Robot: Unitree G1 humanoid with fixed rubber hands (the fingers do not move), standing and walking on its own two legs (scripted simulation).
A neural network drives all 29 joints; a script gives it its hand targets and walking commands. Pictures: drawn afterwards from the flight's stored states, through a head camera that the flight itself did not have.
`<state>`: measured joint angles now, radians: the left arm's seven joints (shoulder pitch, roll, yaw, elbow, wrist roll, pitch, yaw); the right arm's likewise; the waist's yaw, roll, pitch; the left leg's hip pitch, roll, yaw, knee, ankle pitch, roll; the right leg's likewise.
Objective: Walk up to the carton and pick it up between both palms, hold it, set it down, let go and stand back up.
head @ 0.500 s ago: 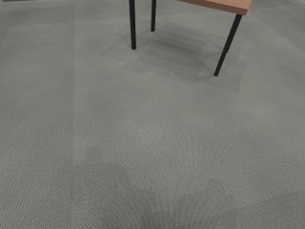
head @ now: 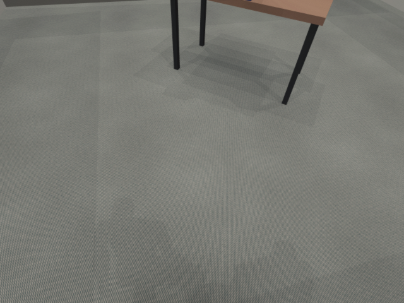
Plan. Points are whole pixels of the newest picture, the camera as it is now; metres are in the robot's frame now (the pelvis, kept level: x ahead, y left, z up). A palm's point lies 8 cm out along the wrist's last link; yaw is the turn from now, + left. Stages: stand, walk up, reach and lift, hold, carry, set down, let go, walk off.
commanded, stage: stand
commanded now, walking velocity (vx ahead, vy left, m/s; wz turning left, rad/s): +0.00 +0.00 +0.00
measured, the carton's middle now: out of the picture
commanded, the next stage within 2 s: walk up in 1.18 s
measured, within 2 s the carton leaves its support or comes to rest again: neither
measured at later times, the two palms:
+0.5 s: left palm out of the picture -0.02 +0.21 -0.15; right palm out of the picture -0.04 -0.20 -0.15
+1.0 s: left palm out of the picture -0.03 +0.20 -0.15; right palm out of the picture -0.02 -0.20 -0.15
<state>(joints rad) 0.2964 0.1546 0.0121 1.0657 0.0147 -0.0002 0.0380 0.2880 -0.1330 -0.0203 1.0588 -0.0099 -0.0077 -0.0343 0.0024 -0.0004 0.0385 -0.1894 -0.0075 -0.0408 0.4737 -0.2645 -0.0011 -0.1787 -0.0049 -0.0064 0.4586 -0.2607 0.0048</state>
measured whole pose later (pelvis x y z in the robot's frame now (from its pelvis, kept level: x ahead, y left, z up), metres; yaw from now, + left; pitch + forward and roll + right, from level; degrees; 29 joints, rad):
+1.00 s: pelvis +0.01 +0.00 +0.00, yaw -1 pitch +0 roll +0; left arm 0.31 0.11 0.00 1.17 0.01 -0.01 0.04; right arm 0.30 -0.10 -0.02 1.16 -0.01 -0.01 -0.04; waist 0.00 0.01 0.04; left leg -0.18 0.00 -0.04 0.44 -0.26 0.00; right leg -0.17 0.00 0.01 0.43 -0.25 0.01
